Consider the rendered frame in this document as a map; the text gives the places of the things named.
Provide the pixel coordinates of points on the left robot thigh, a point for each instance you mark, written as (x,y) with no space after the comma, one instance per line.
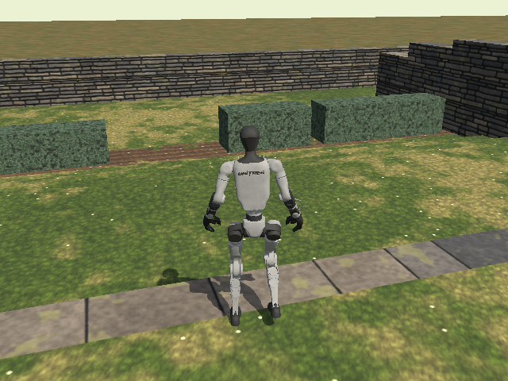
(235,234)

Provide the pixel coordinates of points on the right robot upper arm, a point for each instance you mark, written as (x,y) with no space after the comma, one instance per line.
(280,178)

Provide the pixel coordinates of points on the left robot shin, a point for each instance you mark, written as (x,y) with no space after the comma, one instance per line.
(235,288)

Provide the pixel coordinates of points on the left robot upper arm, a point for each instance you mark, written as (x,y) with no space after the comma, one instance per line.
(222,180)

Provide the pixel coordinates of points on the right robot forearm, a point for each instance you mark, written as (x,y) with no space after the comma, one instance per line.
(292,206)

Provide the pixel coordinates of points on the robot left hand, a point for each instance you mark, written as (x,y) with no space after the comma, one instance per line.
(206,222)

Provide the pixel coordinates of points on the robot right hand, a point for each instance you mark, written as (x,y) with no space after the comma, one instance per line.
(299,221)

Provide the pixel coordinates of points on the left robot forearm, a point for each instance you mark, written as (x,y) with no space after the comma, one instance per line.
(212,208)

